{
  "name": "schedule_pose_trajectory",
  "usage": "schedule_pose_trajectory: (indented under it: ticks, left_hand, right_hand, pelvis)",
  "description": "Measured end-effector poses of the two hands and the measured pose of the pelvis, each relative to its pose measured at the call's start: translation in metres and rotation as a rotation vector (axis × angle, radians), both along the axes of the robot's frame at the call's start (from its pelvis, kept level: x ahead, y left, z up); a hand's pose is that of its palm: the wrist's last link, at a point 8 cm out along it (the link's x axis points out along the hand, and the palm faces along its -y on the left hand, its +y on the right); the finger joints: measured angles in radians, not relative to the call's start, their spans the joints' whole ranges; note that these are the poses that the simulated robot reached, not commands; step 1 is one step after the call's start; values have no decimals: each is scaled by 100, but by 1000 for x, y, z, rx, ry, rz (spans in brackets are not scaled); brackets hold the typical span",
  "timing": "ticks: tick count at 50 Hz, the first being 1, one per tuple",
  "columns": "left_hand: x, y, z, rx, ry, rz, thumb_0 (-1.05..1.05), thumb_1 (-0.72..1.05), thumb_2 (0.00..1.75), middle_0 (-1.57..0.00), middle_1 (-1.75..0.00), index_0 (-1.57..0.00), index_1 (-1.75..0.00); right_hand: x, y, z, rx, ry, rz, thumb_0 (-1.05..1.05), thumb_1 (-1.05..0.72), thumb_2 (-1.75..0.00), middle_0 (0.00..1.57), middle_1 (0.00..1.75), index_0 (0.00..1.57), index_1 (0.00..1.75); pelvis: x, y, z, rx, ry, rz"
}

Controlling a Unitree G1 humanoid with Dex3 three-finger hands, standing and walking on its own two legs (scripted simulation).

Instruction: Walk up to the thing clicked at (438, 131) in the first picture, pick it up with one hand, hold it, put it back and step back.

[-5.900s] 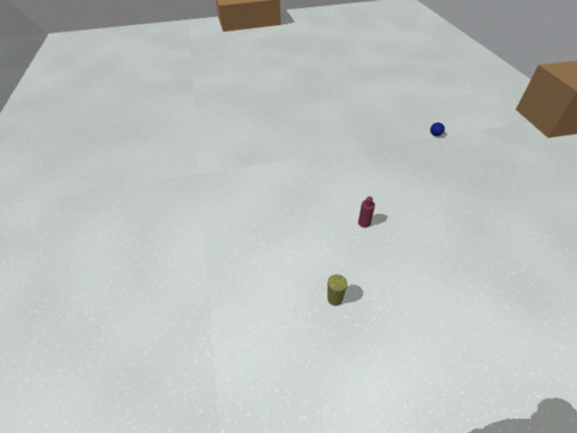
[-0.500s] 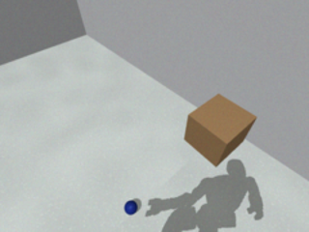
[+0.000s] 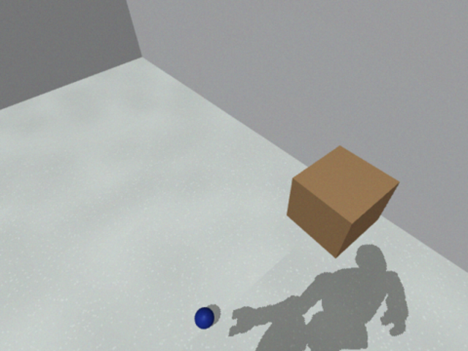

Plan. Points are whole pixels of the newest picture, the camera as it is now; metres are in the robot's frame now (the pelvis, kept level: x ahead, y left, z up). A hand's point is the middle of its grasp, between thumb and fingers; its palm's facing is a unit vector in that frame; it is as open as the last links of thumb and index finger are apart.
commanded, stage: walk up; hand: left
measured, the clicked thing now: (204, 317) +0.41 +0.18 -0.74
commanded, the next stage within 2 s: none
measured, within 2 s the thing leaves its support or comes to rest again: neither
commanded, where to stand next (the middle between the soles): +0.03 +0.00 m, yaw -2 degrees
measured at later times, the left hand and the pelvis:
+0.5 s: hand out of the picture +0.09 +0.27 -0.16, palm faces +0.00 -0.93 -0.38, open 7.4 cm; pelvis -0.03 +0.01 -0.01, yaw +0 degrees
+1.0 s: hand out of the picture +0.02 +0.31 -0.18, palm faces -0.11 -0.94 -0.34, open 7.4 cm; pelvis -0.05 +0.04 -0.01, yaw -2 degrees
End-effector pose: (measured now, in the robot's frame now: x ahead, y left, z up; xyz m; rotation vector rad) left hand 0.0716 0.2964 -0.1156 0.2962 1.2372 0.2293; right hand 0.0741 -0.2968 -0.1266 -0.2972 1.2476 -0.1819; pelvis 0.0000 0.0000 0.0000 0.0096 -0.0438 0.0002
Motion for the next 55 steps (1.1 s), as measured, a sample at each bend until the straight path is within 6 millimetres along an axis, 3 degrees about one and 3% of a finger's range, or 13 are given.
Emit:
schedule_pose_trajectory:
  ticks: [19,26,32,37,42,45,49,55]
  left_hand:
    - [16,-3,-1,-5,-38,-17,0,90,90,-21,-30,-20,-30]
    - [11,23,-6,47,-69,-43,0,90,90,-21,-30,-20,-30]
    - [5,61,-25,54,-115,-60,0,90,90,-21,-30,-20,-30]
    - [-20,74,-29,17,-62,-26,0,90,90,-20,-29,-20,-30]
    - [-55,78,-31,1,48,-28,0,90,90,-20,-29,-20,-30]
    - [-65,76,-31,-4,99,-49,0,90,90,-20,-29,-20,-30]
    - [-54,64,-26,-4,94,-86,1,90,90,-20,-29,-20,-30]
    - [-9,31,-16,20,-43,-131,1,90,90,-20,-29,-20,-30]
  right_hand:
    - [-20,-7,0,-14,23,-27,0,-90,-90,20,30,21,30]
    - [-32,-12,-3,-67,36,-26,0,-90,-90,20,30,20,30]
    - [-74,5,-5,-123,64,-13,0,-90,-90,20,30,20,30]
    - [-116,31,8,-127,137,-25,0,-90,-90,20,30,20,30]
    - [-120,38,20,-137,85,-42,0,-90,-90,20,30,21,30]
    - [-117,31,25,-149,33,-51,0,-90,-90,21,30,21,30]
    - [-116,13,27,-159,-8,-62,0,-90,-90,21,30,21,30]
    - [-108,-25,10,-147,-7,-62,0,-90,-90,20,30,21,30]
  pelvis:
    - [-4,-1,-2,0,4,-4]
    - [-38,15,-14,-2,10,12]
    - [-62,43,-33,-12,17,43]
    - [-65,53,-22,-18,11,44]
    - [-61,56,-13,-21,13,10]
    - [-58,53,-13,-16,10,-14]
    - [-52,43,-13,-13,3,-38]
    - [-42,15,-23,-26,-10,-44]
